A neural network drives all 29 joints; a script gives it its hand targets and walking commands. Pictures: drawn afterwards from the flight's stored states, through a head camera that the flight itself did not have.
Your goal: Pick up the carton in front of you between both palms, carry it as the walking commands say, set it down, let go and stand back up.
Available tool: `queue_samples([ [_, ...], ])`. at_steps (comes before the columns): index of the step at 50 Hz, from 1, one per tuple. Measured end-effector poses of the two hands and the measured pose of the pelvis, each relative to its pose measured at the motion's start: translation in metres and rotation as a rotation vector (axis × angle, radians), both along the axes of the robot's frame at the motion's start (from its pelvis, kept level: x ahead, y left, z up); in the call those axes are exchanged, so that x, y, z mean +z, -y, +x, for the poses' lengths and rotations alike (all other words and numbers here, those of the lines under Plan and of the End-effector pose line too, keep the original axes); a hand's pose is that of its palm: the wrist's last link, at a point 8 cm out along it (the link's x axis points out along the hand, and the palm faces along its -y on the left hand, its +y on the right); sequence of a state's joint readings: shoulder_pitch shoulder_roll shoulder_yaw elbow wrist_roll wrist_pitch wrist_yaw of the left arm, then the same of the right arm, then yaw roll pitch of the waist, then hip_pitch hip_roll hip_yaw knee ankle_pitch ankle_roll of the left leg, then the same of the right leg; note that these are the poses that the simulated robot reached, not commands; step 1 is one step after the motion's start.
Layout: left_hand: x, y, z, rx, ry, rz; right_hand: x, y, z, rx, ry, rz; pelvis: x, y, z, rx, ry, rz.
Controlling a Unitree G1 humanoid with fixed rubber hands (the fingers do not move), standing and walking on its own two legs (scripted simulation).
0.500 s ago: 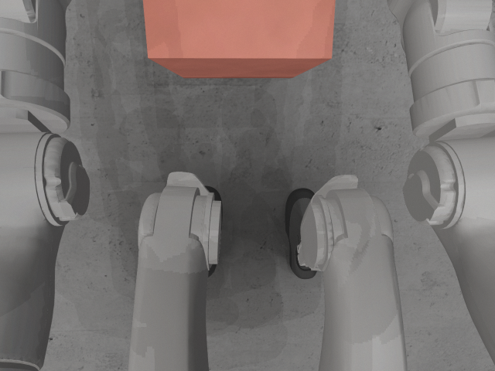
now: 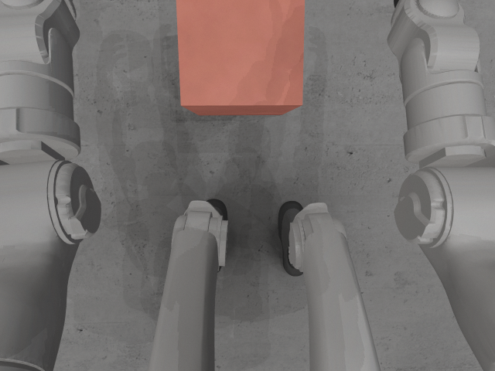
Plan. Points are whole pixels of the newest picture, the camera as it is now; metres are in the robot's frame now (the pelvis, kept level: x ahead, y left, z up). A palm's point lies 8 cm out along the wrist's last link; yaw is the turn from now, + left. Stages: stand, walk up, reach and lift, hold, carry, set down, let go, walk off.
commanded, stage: set down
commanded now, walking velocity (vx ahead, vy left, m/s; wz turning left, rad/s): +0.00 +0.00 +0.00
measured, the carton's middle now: (240, 61) +0.55 +0.05 -0.40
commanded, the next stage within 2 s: let go in 0.30 s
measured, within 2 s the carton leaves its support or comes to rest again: neither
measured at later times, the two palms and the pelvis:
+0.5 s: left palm out of the picture +0.53 +0.25 +0.03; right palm out of the picture +0.54 -0.15 +0.02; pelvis +0.03 +0.00 +0.14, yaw +1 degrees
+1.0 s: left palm out of the picture +0.35 +0.24 +0.13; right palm out of the picture +0.37 -0.21 +0.13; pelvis +0.08 -0.01 +0.22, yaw +2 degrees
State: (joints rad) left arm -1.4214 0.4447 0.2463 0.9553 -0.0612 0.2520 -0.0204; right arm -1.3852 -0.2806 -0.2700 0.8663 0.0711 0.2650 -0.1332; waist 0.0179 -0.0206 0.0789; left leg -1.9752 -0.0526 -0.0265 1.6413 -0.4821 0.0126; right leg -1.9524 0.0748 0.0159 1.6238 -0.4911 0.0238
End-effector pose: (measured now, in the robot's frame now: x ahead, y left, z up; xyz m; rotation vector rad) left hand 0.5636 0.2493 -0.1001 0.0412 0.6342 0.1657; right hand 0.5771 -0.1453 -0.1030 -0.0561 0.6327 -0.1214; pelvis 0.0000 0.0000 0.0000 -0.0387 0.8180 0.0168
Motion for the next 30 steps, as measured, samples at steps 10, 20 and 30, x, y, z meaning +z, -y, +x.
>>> queue_samples([
  [10, 0.066, 0.000, -0.001, -0.005, -0.001, -0.007, 0.065, 0.001, -0.003, 0.006, -0.001, 0.004, 0.060, 0.000, 0.011, 0.003, -0.007, 0.006],
  [20, 0.114, -0.001, -0.008, -0.023, -0.021, 0.016, 0.112, 0.004, -0.011, 0.026, -0.015, -0.022, 0.113, -0.001, 0.022, 0.006, 0.011, 0.008],
  [30, 0.141, -0.006, -0.067, -0.065, -0.107, 0.092, 0.141, 0.019, -0.067, 0.089, -0.097, -0.105, 0.162, -0.003, 0.048, 0.009, 0.082, 0.016],
])
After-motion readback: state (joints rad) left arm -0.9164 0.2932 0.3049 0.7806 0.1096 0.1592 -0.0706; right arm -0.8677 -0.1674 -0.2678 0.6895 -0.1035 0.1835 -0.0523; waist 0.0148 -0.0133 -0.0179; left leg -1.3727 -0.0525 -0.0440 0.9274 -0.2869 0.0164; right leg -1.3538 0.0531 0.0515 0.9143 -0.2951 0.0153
